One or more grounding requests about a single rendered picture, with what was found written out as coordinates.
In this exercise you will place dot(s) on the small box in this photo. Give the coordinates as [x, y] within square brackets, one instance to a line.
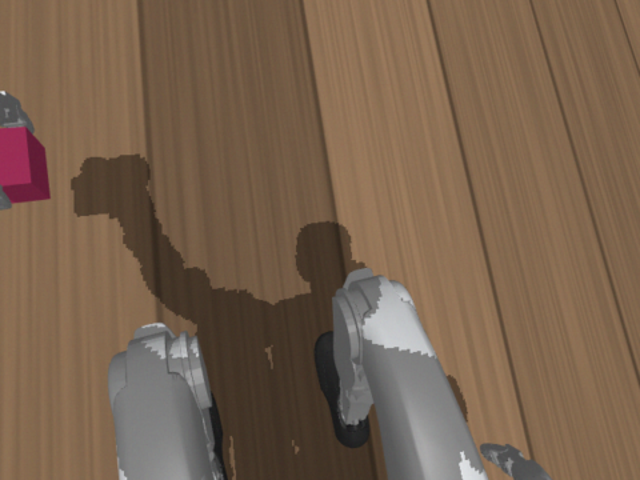
[23, 166]

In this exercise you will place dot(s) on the right robot foot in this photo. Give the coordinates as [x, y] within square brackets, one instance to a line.
[348, 435]

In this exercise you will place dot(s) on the left robot foot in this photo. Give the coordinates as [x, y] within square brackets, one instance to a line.
[218, 437]

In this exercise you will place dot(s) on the right robot hand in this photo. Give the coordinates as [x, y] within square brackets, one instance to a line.
[512, 462]

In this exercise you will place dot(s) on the left robot hand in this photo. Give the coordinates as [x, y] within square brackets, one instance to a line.
[11, 115]

